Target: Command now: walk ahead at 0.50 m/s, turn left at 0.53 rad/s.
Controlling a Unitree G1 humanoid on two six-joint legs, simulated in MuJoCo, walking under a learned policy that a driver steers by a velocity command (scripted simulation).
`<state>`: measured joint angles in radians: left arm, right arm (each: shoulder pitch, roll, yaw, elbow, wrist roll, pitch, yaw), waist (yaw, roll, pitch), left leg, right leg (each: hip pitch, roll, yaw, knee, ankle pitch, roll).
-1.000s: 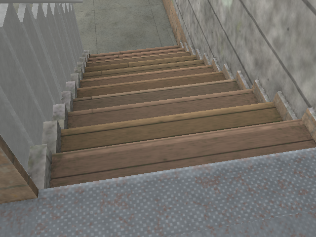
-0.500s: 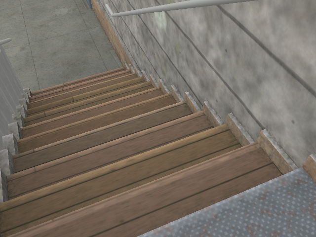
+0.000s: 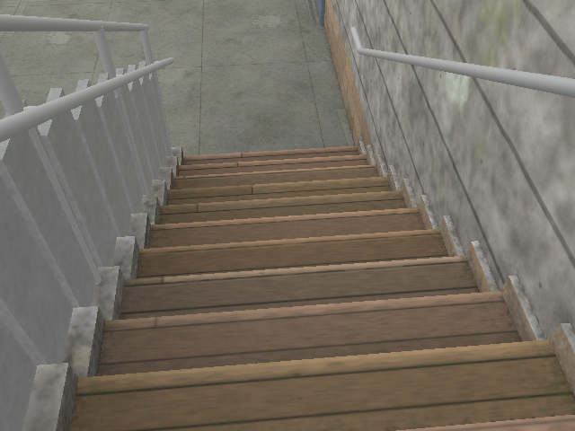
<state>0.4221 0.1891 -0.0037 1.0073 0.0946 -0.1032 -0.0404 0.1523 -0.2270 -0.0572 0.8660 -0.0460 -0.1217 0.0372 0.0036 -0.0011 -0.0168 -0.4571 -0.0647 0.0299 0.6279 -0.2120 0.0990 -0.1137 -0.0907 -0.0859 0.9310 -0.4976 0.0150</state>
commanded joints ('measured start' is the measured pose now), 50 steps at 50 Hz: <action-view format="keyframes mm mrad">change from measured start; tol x64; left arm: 1 -213 125 23 -154 -33 -26 -1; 50 270 76 -29 37 -29 -20 70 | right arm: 1 418 -162 -63 111 3 -17 -12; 26 774 63 89 120 -14 22 101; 50 -237 -72 90 -149 -50 76 71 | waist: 1 -185 48 9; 50 136 -38 144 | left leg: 1 628 295 -560 -310 25 235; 22 -166 46 -522 298 -372 132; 27 -809 -117 -207 1645 -591 -85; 35 -431 198 -60 540 482 -40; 41 -1049 209 -215 241 589 -81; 50 -149 132 -11 -208 585 -57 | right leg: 1 -781 26 183 435 8 -52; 11 -346 14 64 200 519 -8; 15 -1073 -37 231 -164 699 25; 26 870 -301 251 -131 1641 -441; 29 377 -399 577 -507 432 -416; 34 -452 -55 159 -623 305 -289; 50 -151 -26 231 -137 347 -146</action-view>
